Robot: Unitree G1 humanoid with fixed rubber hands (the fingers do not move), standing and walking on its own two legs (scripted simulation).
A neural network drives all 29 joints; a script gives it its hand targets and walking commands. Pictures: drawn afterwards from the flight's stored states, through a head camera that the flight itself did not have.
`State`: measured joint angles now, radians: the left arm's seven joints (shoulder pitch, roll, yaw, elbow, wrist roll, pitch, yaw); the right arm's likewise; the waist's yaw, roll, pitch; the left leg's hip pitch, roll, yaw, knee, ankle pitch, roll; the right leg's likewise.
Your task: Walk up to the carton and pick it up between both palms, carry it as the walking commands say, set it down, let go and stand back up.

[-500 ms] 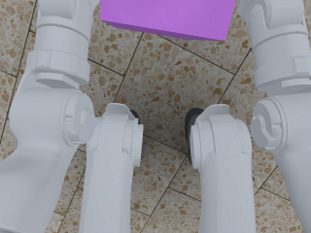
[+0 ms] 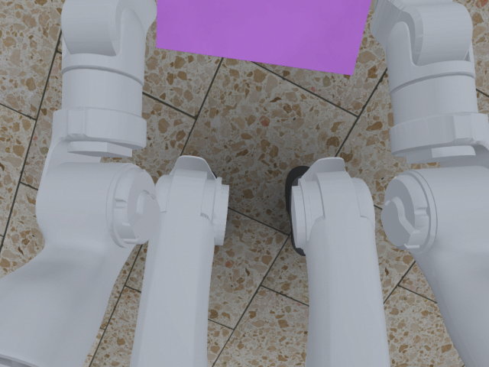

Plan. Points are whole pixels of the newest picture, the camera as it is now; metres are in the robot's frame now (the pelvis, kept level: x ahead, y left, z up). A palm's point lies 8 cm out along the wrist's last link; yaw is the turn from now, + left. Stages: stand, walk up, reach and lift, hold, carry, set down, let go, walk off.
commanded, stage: reach and lift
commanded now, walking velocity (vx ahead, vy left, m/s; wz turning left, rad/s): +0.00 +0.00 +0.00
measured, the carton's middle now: out of the picture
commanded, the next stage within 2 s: none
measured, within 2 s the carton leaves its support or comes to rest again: neither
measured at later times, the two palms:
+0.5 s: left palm out of the picture +0.54 +0.13 -0.07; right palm out of the picture +0.53 -0.15 -0.08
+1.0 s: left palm out of the picture +0.52 +0.13 +0.00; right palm out of the picture +0.51 -0.15 -0.01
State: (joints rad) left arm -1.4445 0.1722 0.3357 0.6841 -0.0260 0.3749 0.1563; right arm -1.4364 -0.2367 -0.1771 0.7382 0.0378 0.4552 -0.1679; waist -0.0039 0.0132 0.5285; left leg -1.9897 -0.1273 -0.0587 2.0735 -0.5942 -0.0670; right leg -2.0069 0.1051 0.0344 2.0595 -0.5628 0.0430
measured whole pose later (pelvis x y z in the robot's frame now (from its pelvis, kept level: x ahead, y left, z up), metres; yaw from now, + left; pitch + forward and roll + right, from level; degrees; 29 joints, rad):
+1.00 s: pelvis -0.02 +0.00 +0.10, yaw +0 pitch +22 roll +0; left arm -1.33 0.11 0.38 0.59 0.03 0.45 0.13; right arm -1.30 -0.15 -0.25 0.61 -0.04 0.54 -0.15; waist 0.00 0.01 0.53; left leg -1.63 -0.13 -0.10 1.74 -0.50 -0.07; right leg -1.65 0.12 0.05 1.73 -0.47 0.03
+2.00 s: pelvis -0.01 +0.00 +0.21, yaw +0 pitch +11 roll +0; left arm -1.05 0.03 0.34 0.52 0.03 0.41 0.13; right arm -1.04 -0.07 -0.24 0.54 -0.06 0.51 -0.15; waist 0.01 0.00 0.52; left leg -1.12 -0.12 -0.13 1.35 -0.42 -0.06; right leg -1.13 0.11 0.08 1.34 -0.40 0.03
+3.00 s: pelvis +0.02 -0.01 +0.32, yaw +1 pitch -2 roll +0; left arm -0.69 -0.09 0.32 0.40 0.10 0.41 0.09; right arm -0.69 0.06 -0.24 0.41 -0.13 0.52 -0.12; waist -0.01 0.00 0.48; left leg -0.49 -0.09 -0.17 0.76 -0.24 -0.04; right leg -0.49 0.08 0.11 0.75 -0.23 0.01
